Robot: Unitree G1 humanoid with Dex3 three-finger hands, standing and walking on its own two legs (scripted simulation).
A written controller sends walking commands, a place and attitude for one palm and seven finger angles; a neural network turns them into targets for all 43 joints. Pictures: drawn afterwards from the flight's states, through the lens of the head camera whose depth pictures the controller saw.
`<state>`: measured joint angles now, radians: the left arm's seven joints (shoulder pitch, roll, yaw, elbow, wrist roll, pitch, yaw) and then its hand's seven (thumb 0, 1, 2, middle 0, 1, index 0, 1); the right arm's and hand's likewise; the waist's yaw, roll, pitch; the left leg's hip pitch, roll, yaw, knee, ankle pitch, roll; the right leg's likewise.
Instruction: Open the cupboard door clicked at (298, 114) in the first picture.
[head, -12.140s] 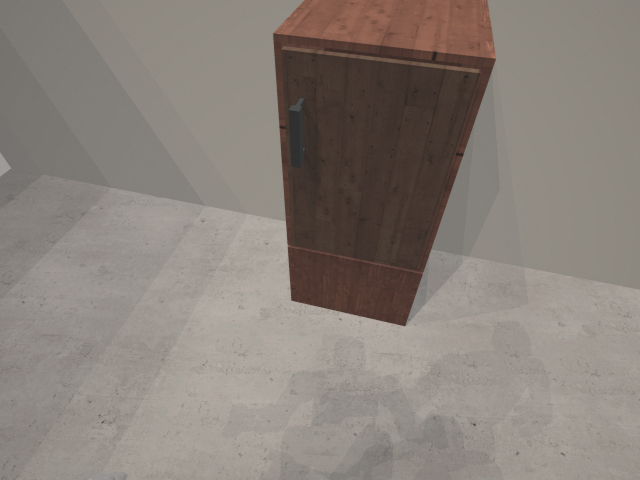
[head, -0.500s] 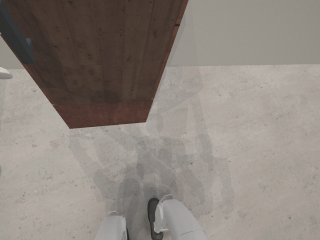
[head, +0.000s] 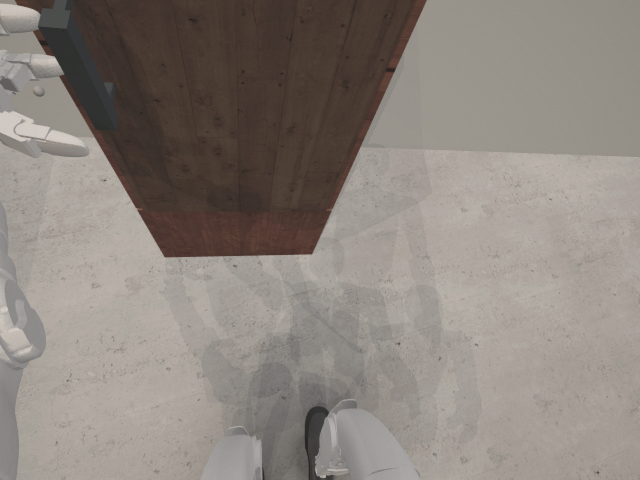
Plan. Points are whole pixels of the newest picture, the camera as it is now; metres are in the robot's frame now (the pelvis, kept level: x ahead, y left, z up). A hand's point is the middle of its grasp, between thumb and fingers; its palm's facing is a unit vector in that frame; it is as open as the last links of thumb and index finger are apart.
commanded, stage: slide the fingers in behind the handle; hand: left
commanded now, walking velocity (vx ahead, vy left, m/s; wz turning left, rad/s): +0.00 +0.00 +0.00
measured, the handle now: (87, 63) +0.57 +0.23 +0.07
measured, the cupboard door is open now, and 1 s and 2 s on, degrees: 0 0 9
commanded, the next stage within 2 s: close the thumb around the handle in 0.70 s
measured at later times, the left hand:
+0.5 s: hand (97, 98) +0.53 +0.21 +0.07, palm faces +0.00 -1.00 -0.04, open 13.9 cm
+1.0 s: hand (93, 94) +0.53 +0.22 +0.07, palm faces -0.01 -1.00 -0.03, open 12.8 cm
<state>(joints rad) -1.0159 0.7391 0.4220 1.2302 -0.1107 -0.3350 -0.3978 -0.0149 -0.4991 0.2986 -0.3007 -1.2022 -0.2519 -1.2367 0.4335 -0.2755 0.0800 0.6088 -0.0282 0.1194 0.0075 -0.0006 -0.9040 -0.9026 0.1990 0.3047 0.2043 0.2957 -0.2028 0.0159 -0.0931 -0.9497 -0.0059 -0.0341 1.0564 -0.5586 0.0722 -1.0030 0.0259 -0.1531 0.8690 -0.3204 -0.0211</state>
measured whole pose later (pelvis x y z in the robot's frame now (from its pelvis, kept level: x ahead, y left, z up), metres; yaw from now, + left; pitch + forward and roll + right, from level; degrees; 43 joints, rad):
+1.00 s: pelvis -0.01 -0.02 +0.00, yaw -1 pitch +26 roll -4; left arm -1.01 0.73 0.48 1.24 -0.07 -0.35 -0.39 -0.01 -0.33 0.37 -0.31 -1.22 -0.34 -1.24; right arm 0.43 -0.29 0.08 0.58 -0.02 0.09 0.00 0.00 -0.91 -0.90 0.20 0.30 0.20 0.30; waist -0.23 0.02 -0.08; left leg -0.97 0.00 -0.01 1.06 -0.55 0.06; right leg -1.05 0.06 -0.09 0.91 -0.31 -0.03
